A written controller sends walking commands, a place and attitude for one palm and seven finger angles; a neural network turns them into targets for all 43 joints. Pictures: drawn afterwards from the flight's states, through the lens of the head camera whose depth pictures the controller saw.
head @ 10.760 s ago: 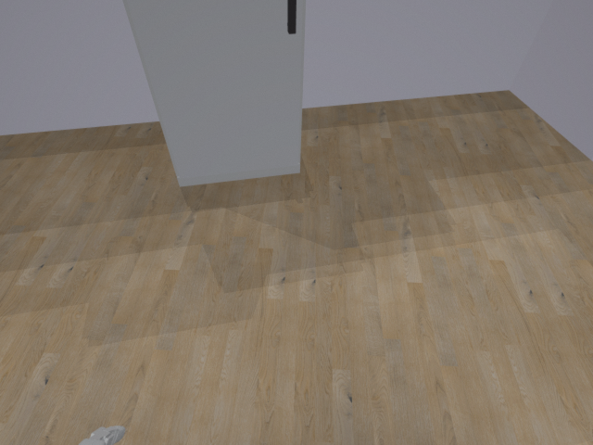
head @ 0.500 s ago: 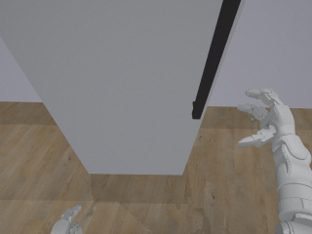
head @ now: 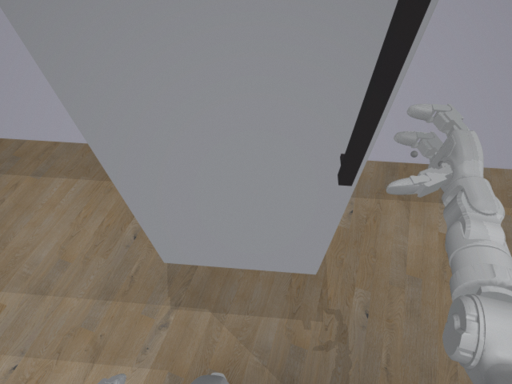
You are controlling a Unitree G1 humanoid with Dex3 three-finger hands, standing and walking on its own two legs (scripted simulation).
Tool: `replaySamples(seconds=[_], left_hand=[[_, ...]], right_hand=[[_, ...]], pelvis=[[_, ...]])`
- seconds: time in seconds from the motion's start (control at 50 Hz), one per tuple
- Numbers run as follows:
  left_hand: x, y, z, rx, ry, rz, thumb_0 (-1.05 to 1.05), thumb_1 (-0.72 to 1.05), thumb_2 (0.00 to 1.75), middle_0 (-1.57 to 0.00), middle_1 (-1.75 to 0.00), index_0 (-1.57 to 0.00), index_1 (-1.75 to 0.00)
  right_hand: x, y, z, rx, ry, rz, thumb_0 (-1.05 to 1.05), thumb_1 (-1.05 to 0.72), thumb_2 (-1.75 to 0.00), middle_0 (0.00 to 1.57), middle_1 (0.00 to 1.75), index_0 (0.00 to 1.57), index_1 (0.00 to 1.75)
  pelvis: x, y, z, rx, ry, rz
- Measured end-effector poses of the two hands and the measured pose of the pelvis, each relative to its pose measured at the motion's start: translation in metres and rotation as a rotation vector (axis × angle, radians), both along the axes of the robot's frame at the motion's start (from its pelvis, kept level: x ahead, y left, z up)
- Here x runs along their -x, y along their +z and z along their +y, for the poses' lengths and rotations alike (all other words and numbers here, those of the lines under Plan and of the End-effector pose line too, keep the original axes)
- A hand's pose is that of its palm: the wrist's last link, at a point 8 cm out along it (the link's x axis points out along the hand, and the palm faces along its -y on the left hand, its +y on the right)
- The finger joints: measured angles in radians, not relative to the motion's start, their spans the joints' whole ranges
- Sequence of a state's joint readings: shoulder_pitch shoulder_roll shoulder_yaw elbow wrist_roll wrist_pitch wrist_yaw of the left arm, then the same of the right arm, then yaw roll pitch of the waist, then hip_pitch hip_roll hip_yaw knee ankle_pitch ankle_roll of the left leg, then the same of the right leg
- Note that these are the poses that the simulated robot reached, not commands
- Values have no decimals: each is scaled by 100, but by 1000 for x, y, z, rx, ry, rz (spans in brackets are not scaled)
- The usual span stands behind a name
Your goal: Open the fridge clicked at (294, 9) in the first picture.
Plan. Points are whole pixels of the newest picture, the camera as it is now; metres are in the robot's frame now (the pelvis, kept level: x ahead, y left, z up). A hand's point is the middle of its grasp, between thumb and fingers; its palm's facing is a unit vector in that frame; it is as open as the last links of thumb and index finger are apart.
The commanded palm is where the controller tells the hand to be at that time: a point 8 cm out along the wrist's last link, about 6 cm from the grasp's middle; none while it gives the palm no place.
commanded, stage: move the hooked fingers beside the handle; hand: right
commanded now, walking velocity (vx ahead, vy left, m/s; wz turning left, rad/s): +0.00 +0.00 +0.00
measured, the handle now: (375, 83) +0.51 -0.09 +0.20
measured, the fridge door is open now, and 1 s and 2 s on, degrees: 0 0 0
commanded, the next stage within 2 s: feel for the door with the fingertips in 0.80 s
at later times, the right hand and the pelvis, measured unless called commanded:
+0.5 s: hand (413, 157) +0.45 -0.17 +0.11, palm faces -0.07 +1.00 +0.00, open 14.0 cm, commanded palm +0.43 -0.21 +0.11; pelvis +0.01 +0.00 +0.00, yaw +1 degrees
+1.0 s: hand (407, 156) +0.46 -0.16 +0.11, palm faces -0.07 +1.00 +0.00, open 14.0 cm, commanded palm +0.44 -0.20 +0.11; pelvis +0.00 +0.00 +0.00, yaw +0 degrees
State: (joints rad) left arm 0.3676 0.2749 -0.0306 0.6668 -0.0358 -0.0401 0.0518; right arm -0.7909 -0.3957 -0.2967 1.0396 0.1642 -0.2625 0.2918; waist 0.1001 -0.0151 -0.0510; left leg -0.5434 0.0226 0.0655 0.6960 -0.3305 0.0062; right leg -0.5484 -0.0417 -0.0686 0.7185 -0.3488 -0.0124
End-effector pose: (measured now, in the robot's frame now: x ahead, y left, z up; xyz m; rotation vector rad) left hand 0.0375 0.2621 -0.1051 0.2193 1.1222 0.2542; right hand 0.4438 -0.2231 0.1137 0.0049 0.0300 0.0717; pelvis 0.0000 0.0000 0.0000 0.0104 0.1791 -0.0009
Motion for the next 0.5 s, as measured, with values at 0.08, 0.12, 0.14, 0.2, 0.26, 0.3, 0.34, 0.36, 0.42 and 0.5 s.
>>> replaySamples(seconds=[0.08, 0.12, 0.14, 0.2, 0.26, 0.3, 0.34, 0.36, 0.42, 0.5], left_hand=[[12, -2, 1, -1, 18, 37, 1, 90, 90, -20, -30, -20, -30], [17, -2, 1, 3, 28, 49, 1, 90, 90, -20, -30, -20, -30], [19, -3, 0, 6, 33, 54, 1, 90, 90, -20, -30, -20, -30], [22, -3, -1, 14, 43, 65, 1, 90, 90, -20, -30, -20, -30], [21, -3, -3, 22, 47, 66, 1, 90, 90, -20, -30, -20, -30], [18, -3, -4, 25, 46, 62, 1, 90, 90, -20, -30, -20, -30], [13, -3, -4, 26, 44, 50, 1, 90, 90, -20, -30, -20, -30], [10, -2, -4, 26, 42, 42, 1, 90, 90, -20, -30, -20, -30], [-1, -1, -5, 29, 30, 14, 1, 90, 90, -20, -30, -20, -30], [-17, 0, -5, 32, 3, -24, 1, 90, 90, -20, -30, -20, -30]], right_hand=[[-11, 0, 5, -7, 3, -6, -1, 50, -30, 30, 120, 30, 120], [-14, 0, 7, -3, 5, -10, -1, 50, -30, 30, 120, 30, 120], [-15, 0, 7, -2, 6, -11, -1, 50, -30, 30, 120, 30, 120], [-14, -4, 8, -3, 6, -9, -1, 50, -30, 30, 120, 30, 120], [-11, -8, 7, 0, 2, -4, -1, 50, -30, 30, 120, 30, 120], [-9, -9, 6, -1, -6, -3, -1, 50, -30, 30, 120, 30, 120], [-6, -9, 4, 0, -12, -11, -1, 50, -30, 30, 120, 30, 120], [-4, -8, 3, 3, -13, -17, -1, 50, -30, 30, 120, 30, 120], [1, -3, 1, 10, -9, -35, -1, 50, -30, 30, 120, 30, 120], [7, 1, 3, 3, -1, -29, -1, 50, -30, 30, 120, 30, 120]], pelvis=[[0, -2, 0, -1, 5, 18], [-1, -2, -1, 0, 10, 26], [-2, -2, -1, 0, 13, 28], [-4, -2, -1, 1, 20, 31], [-6, -2, -1, 0, 22, 30], [-6, -2, -1, 0, 22, 28], [-7, -2, 0, -1, 22, 25], [-8, -1, 0, -1, 22, 23], [-9, -1, 0, -3, 17, 15], [-9, 0, 0, -5, 8, 2]])
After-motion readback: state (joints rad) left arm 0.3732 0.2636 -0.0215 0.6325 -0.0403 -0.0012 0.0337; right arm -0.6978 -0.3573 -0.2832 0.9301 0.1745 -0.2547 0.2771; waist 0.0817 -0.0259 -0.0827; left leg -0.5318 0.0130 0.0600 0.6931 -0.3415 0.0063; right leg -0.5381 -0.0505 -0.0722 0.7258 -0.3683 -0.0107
